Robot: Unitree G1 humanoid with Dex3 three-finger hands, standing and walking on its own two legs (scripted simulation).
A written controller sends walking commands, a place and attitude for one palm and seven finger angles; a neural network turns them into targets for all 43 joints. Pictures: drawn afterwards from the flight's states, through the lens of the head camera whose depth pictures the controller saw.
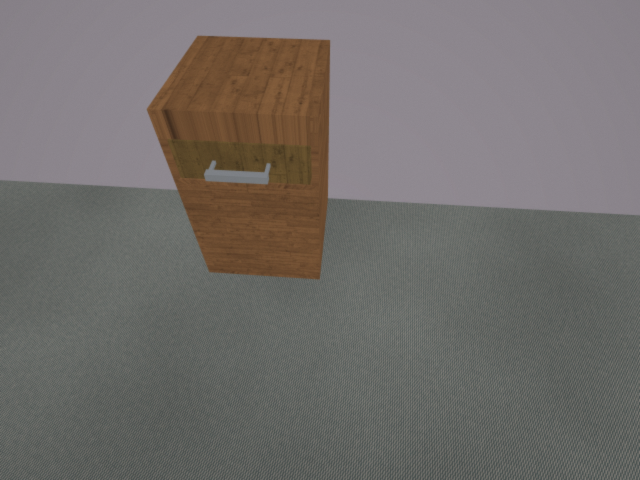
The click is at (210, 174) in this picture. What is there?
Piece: drawer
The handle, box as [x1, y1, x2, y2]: [204, 160, 270, 183]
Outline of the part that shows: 204,173 206,180 267,183 270,165 269,163 266,164 264,172 214,170 213,168 215,165 215,161 212,160 209,168 206,169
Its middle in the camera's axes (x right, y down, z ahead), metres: -0.23 -0.19 +1.07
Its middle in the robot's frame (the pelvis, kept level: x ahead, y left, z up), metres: +0.89 +0.28 -0.22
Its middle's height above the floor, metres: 0.56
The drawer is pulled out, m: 0.00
